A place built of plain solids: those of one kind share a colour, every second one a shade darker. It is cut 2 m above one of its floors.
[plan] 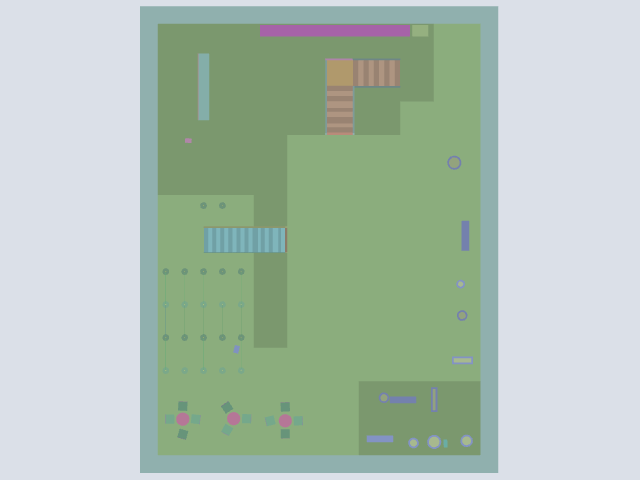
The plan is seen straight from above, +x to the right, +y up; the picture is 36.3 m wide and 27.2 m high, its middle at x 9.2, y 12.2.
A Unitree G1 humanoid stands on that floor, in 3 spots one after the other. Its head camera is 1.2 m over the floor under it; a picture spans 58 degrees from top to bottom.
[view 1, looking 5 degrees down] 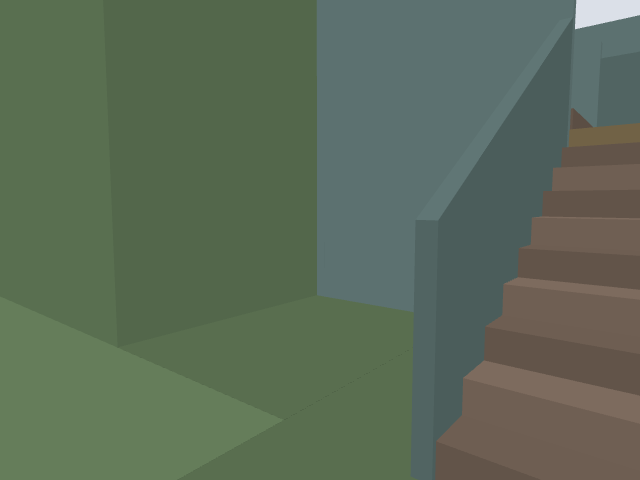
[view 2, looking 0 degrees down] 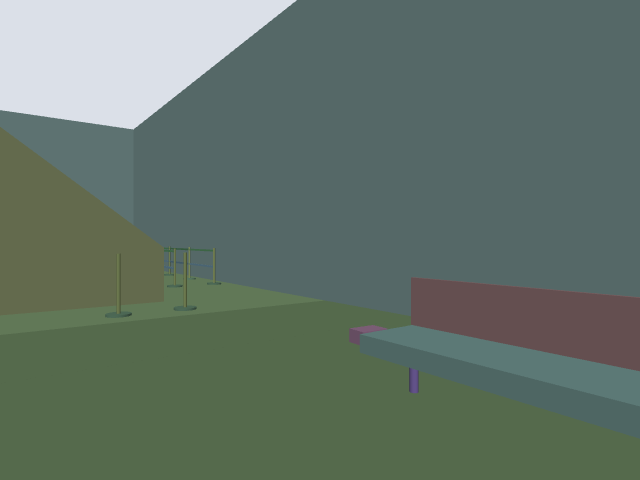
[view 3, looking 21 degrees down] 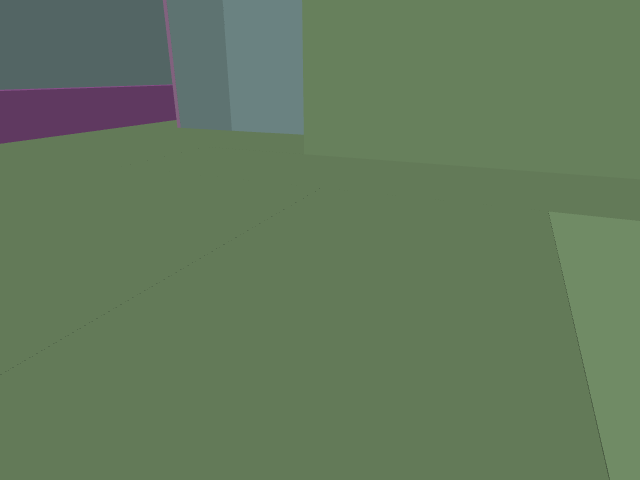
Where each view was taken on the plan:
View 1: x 15.41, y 21.65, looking -141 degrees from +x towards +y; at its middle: wall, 5.50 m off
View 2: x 5.25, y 21.55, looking -127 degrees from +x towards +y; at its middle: wall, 8.72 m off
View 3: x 1.05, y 15.20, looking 23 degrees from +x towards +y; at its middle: floor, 3.35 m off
